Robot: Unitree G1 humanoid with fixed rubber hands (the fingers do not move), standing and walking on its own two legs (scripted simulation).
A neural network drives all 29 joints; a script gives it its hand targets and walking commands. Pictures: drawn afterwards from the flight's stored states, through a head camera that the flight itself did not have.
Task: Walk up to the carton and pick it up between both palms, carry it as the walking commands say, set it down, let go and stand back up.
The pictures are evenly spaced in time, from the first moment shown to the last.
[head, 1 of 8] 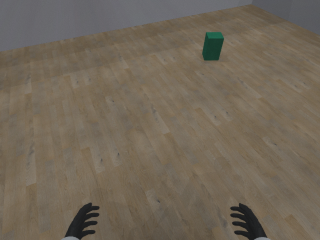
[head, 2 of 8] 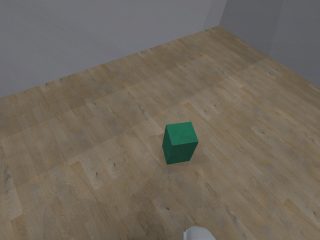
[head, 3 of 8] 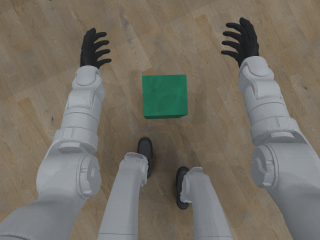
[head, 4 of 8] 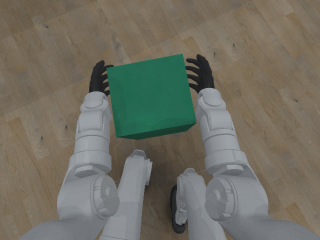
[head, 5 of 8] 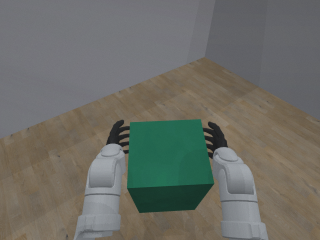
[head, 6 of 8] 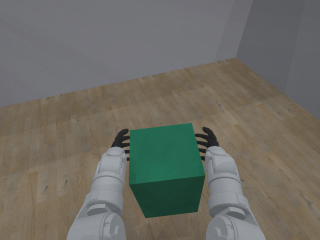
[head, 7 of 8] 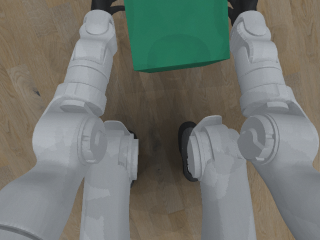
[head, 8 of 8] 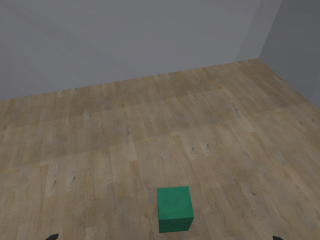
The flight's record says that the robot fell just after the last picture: no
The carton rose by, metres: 0.66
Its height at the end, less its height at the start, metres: +0.00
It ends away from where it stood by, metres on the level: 0.30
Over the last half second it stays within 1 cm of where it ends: yes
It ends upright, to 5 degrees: yes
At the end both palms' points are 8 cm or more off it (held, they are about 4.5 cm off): yes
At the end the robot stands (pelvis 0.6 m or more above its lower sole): yes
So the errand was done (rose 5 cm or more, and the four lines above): yes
